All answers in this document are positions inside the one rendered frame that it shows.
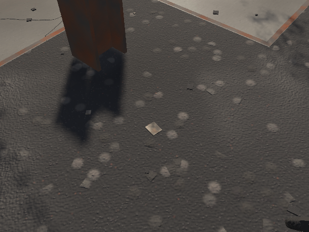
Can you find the robot right hand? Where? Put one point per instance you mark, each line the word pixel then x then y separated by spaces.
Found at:
pixel 298 223

